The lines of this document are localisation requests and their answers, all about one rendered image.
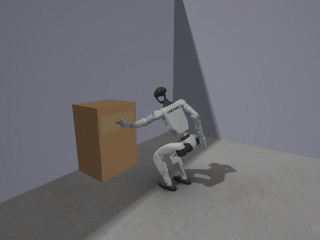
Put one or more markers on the cabinet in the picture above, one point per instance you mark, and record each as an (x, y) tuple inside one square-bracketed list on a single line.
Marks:
[(103, 156)]

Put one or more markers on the right robot forearm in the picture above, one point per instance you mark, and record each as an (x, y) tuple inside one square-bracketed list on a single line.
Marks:
[(198, 127)]

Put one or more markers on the right robot hand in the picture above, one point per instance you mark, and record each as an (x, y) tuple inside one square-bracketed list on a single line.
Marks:
[(202, 138)]

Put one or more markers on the left robot upper arm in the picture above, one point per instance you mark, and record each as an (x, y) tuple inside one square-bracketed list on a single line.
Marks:
[(156, 115)]

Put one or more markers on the left robot thigh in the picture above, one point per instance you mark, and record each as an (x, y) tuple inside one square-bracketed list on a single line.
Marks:
[(169, 149)]

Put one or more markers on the drawer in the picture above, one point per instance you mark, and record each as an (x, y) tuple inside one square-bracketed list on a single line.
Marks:
[(108, 123)]

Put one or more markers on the left robot forearm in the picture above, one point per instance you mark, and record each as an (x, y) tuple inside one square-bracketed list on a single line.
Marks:
[(136, 124)]

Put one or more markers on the right robot upper arm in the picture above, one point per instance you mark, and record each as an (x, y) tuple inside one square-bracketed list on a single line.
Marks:
[(188, 109)]

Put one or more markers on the left robot hand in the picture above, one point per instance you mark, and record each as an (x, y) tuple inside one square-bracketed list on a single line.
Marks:
[(122, 123)]

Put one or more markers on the robot head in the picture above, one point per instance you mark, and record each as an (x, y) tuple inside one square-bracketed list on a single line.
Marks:
[(160, 91)]

